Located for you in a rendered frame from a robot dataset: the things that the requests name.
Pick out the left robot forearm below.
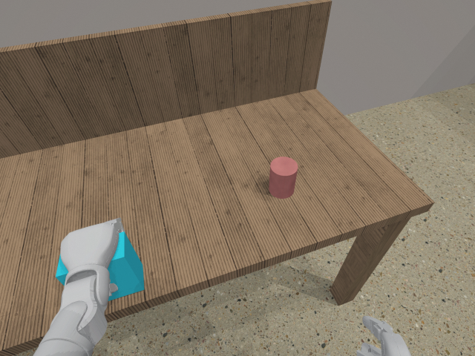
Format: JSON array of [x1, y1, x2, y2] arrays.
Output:
[[33, 264, 110, 356]]

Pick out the sponge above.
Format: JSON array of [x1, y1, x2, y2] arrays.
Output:
[[56, 232, 144, 301]]

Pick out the robot left hand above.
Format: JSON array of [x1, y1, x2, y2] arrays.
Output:
[[60, 218, 125, 296]]

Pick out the table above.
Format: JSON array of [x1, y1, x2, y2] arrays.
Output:
[[0, 0, 435, 356]]

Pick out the robot right hand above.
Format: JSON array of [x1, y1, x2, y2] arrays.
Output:
[[356, 316, 411, 356]]

